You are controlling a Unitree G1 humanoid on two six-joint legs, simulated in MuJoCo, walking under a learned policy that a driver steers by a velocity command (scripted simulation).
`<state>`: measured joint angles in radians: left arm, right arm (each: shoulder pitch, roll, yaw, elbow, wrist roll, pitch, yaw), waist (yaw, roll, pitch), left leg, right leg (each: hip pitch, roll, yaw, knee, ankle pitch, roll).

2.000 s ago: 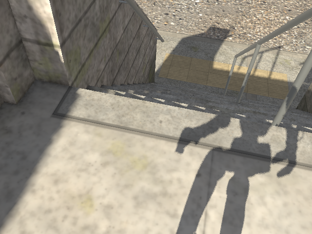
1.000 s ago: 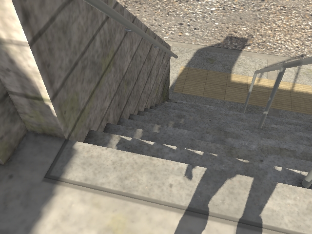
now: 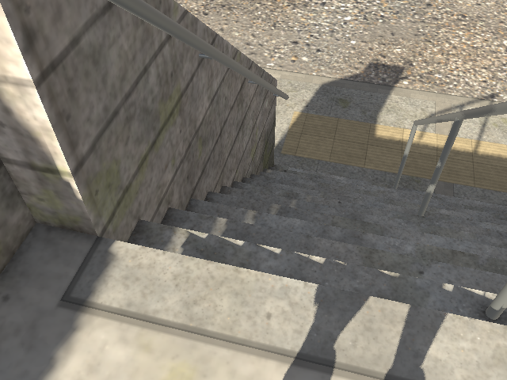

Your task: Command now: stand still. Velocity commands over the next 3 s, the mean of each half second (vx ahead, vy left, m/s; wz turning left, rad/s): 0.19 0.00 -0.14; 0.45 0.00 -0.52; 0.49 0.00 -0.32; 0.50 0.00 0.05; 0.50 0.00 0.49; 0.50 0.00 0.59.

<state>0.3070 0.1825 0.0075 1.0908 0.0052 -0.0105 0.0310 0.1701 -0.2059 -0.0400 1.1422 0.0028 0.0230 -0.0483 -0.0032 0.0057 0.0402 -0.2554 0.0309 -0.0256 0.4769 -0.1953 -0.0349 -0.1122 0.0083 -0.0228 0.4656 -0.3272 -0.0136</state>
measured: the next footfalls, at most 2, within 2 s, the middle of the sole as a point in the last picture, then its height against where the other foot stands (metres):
right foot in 0.88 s outside the picture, level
left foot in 1.30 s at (296, 322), level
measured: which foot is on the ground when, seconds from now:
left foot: down 0.00-0.88, up 0.90-1.00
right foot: down 0.00-0.38, up 0.40-0.86, down 0.88-1.00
